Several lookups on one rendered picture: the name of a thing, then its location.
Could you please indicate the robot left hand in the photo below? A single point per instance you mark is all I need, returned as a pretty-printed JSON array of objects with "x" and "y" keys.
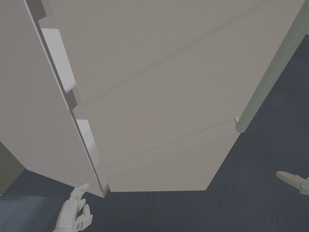
[{"x": 70, "y": 210}]

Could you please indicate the robot right hand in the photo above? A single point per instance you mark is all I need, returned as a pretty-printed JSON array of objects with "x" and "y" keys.
[{"x": 295, "y": 180}]

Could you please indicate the handle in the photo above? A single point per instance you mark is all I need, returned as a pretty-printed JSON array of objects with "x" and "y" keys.
[{"x": 290, "y": 43}]

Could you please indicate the fridge door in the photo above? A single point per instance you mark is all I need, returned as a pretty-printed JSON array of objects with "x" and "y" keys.
[{"x": 161, "y": 81}]

